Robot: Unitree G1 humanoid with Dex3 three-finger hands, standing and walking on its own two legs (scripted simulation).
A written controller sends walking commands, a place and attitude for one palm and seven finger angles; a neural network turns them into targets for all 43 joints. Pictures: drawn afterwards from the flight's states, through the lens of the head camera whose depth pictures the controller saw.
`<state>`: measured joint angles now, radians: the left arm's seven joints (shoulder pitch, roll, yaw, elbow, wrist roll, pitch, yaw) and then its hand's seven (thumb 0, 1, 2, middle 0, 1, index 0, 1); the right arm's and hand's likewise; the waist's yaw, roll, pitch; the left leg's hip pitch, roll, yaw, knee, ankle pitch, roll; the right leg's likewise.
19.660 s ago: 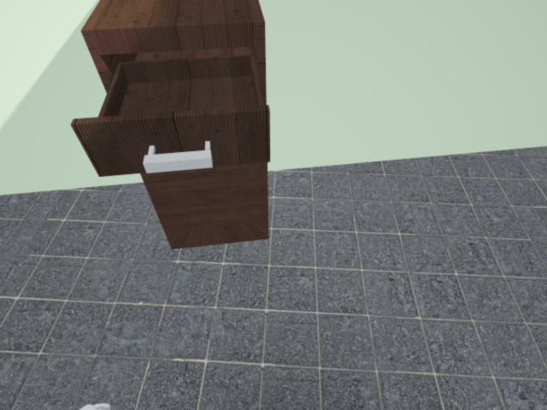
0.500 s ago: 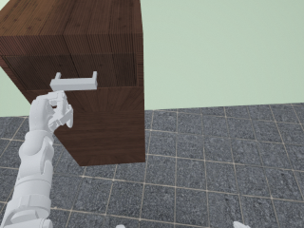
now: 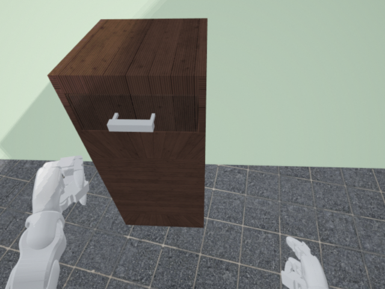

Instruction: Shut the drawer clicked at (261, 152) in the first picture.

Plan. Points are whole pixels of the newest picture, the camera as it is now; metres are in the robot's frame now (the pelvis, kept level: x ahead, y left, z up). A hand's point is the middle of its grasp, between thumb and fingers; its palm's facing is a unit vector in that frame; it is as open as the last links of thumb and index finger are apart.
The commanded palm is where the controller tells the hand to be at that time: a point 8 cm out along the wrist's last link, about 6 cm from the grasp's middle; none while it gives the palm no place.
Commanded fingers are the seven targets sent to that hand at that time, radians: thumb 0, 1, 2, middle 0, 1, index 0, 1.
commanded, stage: draw the hand back to the body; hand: left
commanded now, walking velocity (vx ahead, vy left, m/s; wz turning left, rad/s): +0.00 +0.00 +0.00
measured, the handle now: (132, 120) +0.56 +0.24 +0.03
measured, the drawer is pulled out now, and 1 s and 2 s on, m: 0.00 0.00 0.00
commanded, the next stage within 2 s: step back with the hand held close in 0.58 s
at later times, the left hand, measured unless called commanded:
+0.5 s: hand (44, 215) +0.18 +0.24 +0.17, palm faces +0.39 -0.83 -0.41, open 3.3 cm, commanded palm +0.14 +0.28 +0.18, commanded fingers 0.00 0.90 0.90 -1.40 -1.60 -1.40 -1.60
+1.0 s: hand (51, 211) +0.20 +0.25 +0.15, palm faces +0.24 -0.84 -0.49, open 3.3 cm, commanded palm +0.14 +0.29 +0.18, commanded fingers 0.00 0.90 0.90 -1.40 -1.60 -1.40 -1.60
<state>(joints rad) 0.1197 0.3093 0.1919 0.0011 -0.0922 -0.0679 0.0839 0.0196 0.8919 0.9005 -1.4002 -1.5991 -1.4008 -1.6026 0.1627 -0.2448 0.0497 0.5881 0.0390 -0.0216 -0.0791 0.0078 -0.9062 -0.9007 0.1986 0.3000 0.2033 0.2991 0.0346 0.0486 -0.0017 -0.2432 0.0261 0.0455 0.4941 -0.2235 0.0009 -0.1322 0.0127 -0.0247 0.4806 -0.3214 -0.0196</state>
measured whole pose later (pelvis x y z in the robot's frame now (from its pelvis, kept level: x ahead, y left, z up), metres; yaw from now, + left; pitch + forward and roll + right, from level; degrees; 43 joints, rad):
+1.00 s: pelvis -0.01 +0.02 +0.00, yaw -3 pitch +0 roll -1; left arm 0.61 0.38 0.33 -0.51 -0.05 -0.17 0.08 0.02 0.89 0.90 -1.40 -1.60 -1.40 -1.60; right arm 0.17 -0.24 -0.02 0.53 0.01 0.01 -0.06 0.01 -0.91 -0.90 0.20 0.30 0.20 0.30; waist 0.00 0.03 0.04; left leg -0.26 0.03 0.10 0.46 -0.20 0.02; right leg -0.16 0.01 0.03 0.43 -0.27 0.01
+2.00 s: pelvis -0.20 +0.05 -0.01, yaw -2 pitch +1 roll +0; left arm 0.59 0.42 0.38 -0.60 -0.04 -0.24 0.14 0.02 0.88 0.90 -1.41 -1.60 -1.41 -1.60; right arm 0.19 -0.20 0.00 0.58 0.01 -0.09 -0.07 0.01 -0.91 -0.90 0.20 0.30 0.20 0.30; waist -0.01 -0.04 0.02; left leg -0.33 -0.02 0.03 0.52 -0.22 0.04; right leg -0.30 0.01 0.02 0.57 -0.29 0.00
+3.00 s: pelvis -0.25 +0.06 -0.01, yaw -1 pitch -2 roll -1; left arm 0.27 0.20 0.03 0.87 0.04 0.06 0.04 0.02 0.90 0.90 -1.09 -1.34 -1.09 -1.30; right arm 0.19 -0.20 0.01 0.90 -0.02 0.01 -0.01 0.00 -0.91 -0.90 0.20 0.30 0.20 0.30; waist -0.01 -0.05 0.06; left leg -0.30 -0.01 -0.01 0.57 -0.24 0.02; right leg -0.24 0.01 -0.03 0.55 -0.28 -0.01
